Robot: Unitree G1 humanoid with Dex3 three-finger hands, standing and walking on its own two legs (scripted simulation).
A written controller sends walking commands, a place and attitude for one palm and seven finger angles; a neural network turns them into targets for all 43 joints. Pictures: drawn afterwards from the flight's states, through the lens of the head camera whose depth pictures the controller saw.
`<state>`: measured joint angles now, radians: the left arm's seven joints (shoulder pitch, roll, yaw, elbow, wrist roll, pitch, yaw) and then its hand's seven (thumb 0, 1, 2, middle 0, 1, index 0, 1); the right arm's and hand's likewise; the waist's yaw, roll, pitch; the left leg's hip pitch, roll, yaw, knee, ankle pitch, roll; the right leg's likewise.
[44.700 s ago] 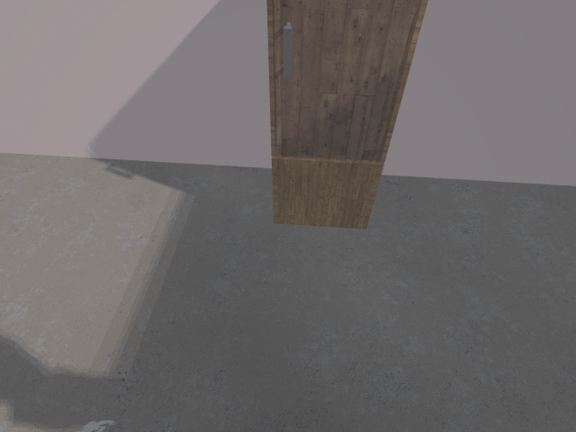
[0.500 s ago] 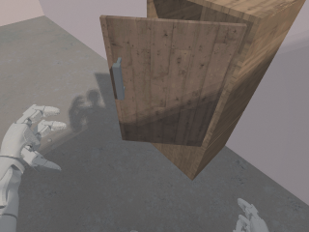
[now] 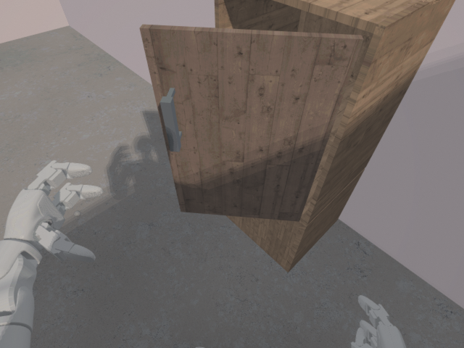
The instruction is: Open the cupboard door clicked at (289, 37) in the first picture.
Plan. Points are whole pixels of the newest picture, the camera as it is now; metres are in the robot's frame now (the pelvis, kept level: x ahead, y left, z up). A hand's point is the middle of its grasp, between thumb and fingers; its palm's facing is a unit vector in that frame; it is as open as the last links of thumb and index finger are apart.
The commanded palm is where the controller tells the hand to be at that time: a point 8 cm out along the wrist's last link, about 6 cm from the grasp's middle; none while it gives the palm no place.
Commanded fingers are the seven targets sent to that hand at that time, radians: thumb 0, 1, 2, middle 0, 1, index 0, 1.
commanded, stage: move the hooked fingers beside the handle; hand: left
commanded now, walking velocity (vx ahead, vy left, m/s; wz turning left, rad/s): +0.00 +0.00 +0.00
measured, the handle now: (173, 120) +0.55 +0.18 +0.09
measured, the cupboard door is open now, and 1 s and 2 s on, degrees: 41 41 41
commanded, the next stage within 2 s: none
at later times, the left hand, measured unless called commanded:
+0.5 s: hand (97, 179) +0.37 +0.27 +0.10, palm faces -0.01 -1.00 +0.01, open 14.0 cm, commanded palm +0.34 +0.32 +0.10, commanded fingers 0.00 -0.50 0.30 -0.30 -1.20 -0.30 -1.20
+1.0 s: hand (116, 156) +0.42 +0.26 +0.09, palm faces +0.00 -1.00 +0.01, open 14.0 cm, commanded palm +0.40 +0.31 +0.09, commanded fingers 0.00 -0.50 0.30 -0.30 -1.20 -0.30 -1.20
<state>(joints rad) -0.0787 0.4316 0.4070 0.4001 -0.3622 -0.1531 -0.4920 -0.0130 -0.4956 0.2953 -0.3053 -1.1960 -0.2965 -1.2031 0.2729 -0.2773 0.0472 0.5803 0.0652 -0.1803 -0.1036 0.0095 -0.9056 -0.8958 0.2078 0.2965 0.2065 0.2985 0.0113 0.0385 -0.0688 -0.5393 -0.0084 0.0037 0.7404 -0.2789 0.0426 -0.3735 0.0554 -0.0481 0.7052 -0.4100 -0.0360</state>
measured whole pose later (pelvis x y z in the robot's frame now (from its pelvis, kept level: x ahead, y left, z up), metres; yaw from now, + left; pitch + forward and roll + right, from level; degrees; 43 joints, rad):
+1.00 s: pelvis +0.01 +0.02 -0.01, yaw -2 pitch +10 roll -3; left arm -0.58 0.49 0.39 0.90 -0.23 -0.25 -0.40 -0.01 -0.49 0.30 -0.30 -1.20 -0.30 -1.20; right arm 0.34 -0.28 0.04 0.61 0.05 -0.04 -0.07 0.01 -0.91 -0.90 0.21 0.30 0.21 0.30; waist -0.07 0.02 -0.09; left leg -0.69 0.00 0.03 0.82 -0.31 0.06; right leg -0.52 0.06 -0.03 0.77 -0.43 -0.02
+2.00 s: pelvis +0.01 +0.01 -0.02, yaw -3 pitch +16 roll -4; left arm -0.81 0.59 0.43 1.14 -0.16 -0.32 -0.37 -0.01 -0.50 0.30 -0.30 -1.20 -0.29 -1.20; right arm 0.41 -0.28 0.03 0.63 0.03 0.06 -0.05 0.00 -0.91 -0.90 0.21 0.30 0.21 0.30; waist -0.13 0.03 -0.11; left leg -0.84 0.02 0.02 0.92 -0.36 0.06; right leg -0.66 0.08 -0.03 0.85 -0.46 -0.02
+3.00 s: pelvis +0.01 +0.01 -0.02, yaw -3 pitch +14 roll -3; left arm -0.77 0.47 0.38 1.08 -0.15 -0.32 -0.26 -0.01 -0.50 0.30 -0.30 -1.20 -0.30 -1.20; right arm 0.41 -0.27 0.02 0.63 0.03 0.06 -0.03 0.00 -0.91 -0.90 0.21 0.30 0.21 0.30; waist -0.12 0.04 -0.11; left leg -0.81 0.02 0.02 0.91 -0.36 0.05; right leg -0.64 0.08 -0.03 0.86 -0.47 -0.03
